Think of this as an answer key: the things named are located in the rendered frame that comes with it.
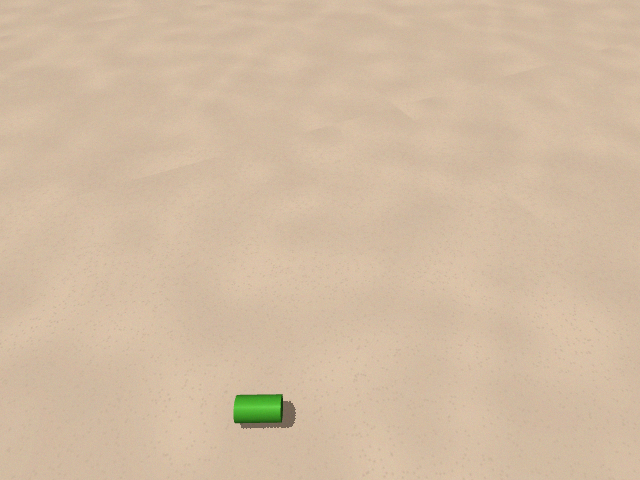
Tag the can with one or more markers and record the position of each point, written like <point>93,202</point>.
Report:
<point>258,408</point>

